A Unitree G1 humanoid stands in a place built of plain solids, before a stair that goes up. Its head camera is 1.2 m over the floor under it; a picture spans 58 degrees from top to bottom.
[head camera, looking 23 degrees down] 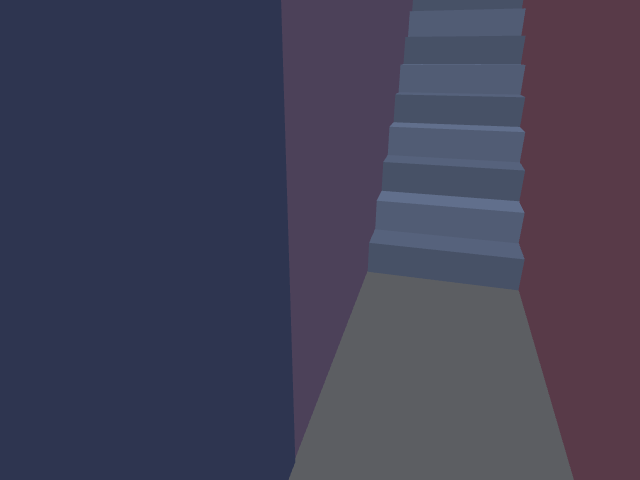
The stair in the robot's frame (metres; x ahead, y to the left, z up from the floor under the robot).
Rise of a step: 0.19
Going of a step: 0.22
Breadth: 0.85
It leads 16 degrees to the right of straight ahead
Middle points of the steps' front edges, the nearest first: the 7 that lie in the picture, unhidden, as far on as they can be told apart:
2.22 -0.70 0.19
2.44 -0.76 0.38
2.65 -0.82 0.57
2.87 -0.87 0.76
3.08 -0.93 0.95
3.29 -0.99 1.15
3.51 -1.05 1.34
